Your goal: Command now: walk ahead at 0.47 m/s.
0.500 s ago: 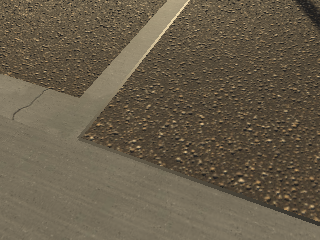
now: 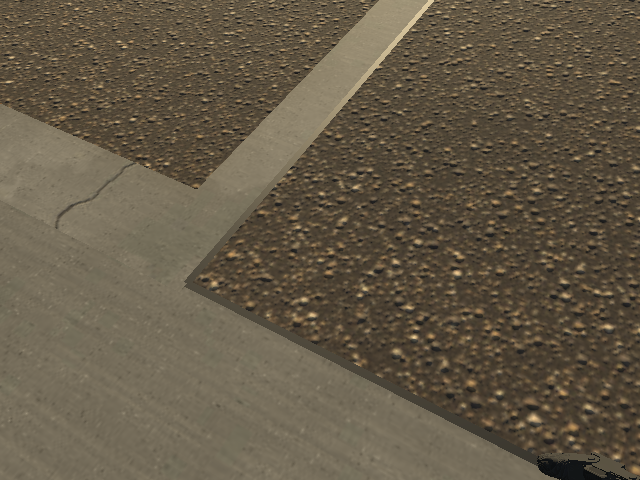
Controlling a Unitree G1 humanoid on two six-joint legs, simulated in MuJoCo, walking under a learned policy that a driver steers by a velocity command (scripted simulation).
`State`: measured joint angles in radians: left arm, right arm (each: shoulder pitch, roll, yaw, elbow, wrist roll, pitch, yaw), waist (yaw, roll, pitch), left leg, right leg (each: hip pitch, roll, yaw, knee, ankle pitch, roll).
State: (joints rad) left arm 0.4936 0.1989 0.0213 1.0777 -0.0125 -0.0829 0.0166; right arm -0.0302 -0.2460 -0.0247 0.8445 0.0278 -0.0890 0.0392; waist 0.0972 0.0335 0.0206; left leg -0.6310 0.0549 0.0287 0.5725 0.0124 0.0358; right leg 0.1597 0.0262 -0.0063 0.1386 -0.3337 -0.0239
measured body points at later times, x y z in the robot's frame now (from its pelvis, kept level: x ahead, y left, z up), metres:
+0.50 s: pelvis +0.29 +0.03 +0.01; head +0.31 +0.03 +0.46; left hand +0.48 +0.27 -0.09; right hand +0.26 -0.24 -0.13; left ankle +0.20 +0.12 -0.73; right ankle +0.49 -0.13 -0.68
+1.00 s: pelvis +0.58 -0.01 +0.01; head +0.59 +0.00 +0.46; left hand +0.55 +0.26 -0.13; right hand +0.77 -0.24 -0.10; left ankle +0.72 +0.18 -0.67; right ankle +0.51 -0.11 -0.73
